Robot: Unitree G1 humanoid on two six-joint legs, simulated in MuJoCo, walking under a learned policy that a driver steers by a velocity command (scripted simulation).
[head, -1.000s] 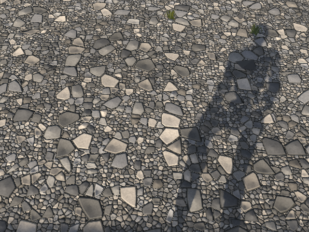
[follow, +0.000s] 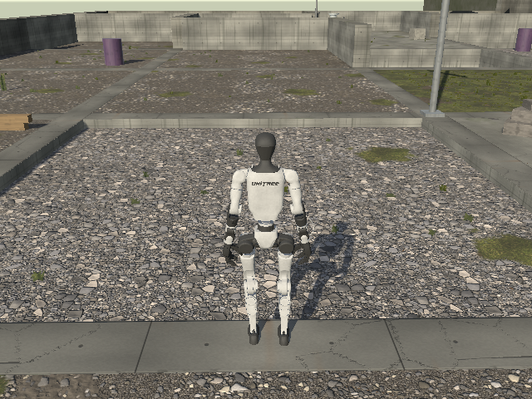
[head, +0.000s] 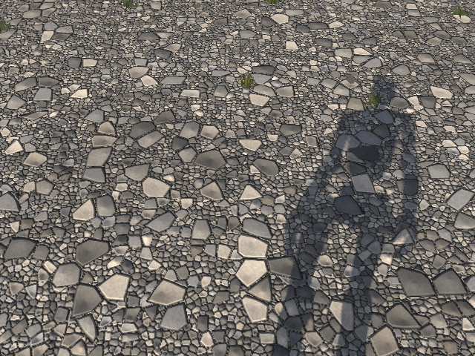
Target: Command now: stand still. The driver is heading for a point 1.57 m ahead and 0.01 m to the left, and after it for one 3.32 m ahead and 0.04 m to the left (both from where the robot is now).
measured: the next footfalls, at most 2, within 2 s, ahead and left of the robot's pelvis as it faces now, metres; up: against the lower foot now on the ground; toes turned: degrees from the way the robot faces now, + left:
right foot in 1.70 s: +0.46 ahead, -0.27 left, -0.16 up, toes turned -9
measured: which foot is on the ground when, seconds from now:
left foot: down 0.00-1.00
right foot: down 0.00-1.00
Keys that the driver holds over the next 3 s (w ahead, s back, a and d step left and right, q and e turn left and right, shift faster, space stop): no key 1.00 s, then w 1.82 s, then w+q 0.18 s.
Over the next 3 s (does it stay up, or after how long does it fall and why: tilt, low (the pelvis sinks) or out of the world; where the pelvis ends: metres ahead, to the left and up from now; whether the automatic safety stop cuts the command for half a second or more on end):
stays up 1.03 -0.25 -0.17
